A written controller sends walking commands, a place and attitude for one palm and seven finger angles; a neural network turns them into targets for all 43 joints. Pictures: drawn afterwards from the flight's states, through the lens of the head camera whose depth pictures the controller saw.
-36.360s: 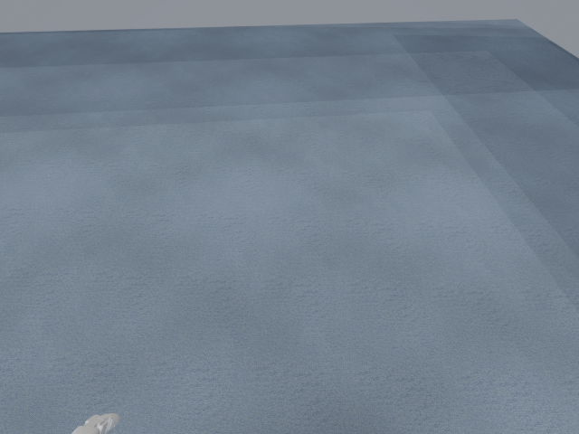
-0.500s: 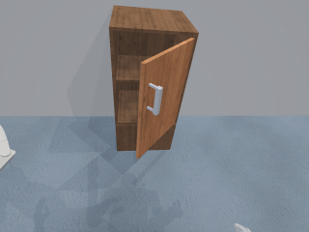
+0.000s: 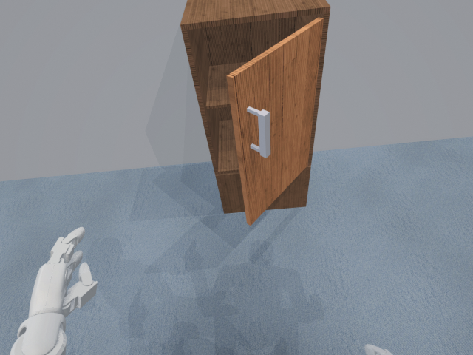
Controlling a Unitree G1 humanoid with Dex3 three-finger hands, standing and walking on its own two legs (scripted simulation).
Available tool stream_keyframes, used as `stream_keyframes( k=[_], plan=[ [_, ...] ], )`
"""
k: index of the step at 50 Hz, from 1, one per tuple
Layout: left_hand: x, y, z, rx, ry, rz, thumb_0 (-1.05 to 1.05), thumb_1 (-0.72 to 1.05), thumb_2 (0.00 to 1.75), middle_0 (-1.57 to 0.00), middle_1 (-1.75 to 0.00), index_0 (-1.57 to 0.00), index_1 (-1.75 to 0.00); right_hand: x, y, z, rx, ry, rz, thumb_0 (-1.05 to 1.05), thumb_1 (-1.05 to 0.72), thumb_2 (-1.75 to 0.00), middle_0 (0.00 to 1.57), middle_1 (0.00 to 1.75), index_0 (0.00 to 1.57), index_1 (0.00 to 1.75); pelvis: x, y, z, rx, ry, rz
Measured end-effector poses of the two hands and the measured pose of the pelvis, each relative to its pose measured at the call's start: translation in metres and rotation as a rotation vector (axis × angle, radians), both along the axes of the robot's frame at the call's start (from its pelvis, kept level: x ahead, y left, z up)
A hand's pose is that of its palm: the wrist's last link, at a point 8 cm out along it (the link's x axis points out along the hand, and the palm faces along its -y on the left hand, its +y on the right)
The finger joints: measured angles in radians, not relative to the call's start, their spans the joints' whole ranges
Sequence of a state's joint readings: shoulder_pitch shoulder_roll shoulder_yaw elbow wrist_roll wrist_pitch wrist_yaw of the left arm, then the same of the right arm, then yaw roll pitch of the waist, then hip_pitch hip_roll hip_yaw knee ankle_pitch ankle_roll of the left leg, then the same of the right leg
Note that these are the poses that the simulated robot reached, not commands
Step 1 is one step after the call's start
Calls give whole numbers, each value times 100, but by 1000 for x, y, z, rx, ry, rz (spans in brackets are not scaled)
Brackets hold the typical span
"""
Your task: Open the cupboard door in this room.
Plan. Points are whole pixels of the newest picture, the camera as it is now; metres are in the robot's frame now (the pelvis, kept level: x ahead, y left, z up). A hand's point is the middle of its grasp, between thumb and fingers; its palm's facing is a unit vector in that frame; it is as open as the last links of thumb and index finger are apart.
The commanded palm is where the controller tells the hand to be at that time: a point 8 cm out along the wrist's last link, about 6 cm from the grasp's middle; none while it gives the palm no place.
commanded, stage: let the arm hang, fingers relaxed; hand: left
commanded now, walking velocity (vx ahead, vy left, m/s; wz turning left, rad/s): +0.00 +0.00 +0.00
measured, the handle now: (258, 132) +0.65 -0.03 +0.00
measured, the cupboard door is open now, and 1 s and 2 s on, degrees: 47 47 47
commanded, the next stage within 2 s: look to check the result in 0.98 s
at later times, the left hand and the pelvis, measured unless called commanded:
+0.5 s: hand out of the picture +0.04 +0.21 -0.15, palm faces +0.01 -0.96 -0.27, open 7.3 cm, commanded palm none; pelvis +0.01 +0.01 +0.02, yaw -1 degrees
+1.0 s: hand out of the picture +0.00 +0.19 -0.16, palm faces +0.00 -0.99 -0.16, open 7.3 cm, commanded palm none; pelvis +0.02 +0.04 +0.02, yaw -3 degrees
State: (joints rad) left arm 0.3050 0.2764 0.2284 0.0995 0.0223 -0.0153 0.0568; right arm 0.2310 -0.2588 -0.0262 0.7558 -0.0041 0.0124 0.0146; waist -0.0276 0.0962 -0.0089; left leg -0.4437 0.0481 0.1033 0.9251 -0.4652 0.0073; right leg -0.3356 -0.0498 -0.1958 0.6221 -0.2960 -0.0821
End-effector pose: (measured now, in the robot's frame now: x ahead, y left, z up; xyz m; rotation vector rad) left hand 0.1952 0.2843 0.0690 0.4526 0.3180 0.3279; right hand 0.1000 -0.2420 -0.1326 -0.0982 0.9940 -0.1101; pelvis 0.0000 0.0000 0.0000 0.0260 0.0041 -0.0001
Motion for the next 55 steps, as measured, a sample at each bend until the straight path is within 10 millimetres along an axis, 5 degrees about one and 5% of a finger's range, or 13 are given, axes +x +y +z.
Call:
stream_keyframes(
  k=[5, 8, 24, 35, 44, 55],
  plan=[
    [-53, -55, -151, -296, 534, -11, 1, 91, 90, -20, -29, -19, -30, -17, 0, -7, -37, 104, 9, 1, -91, -90, 20, 30, 20, 29, 3, -2, -8, -15, -19, 4],
    [-101, -90, -194, -454, 738, 26, -1, 93, 90, -20, -29, -20, -30, -36, 2, 0, -64, 192, 9, 1, -91, -90, 20, 30, 20, 29, 5, -6, -3, -17, -25, -6],
    [-158, -28, -181, -334, 954, 164, -1, 93, 90, -20, -30, -20, -30, -100, 41, -8, 14, 408, -45, 1, -91, -90, 20, 30, 20, 29, 11, 12, 16, -26, -35, -22],
    [-181, -36, -189, -386, 1039, 168, 1, 91, 90, -20, -30, -20, -30, -132, 72, -8, 52, 505, -63, 1, -91, -90, 20, 30, 20, 29, 14, 25, 18, -24, -37, -35],
    [-192, -46, -197, -438, 1089, 153, 1, 92, 90, -20, -30, -20, -30, -137, 81, -3, 35, 523, -85, 1, -91, -90, 20, 30, 20, 29, 16, 34, 18, -24, -34, -42],
    [-190, -38, -198, -439, 1096, 155, 1, 91, 90, -20, -30, -20, -30, -122, 91, -4, 34, 492, -86, 1, -91, -90, 20, 30, 20, 29, 21, 44, 17, -25, -26, -46]
  ],
)
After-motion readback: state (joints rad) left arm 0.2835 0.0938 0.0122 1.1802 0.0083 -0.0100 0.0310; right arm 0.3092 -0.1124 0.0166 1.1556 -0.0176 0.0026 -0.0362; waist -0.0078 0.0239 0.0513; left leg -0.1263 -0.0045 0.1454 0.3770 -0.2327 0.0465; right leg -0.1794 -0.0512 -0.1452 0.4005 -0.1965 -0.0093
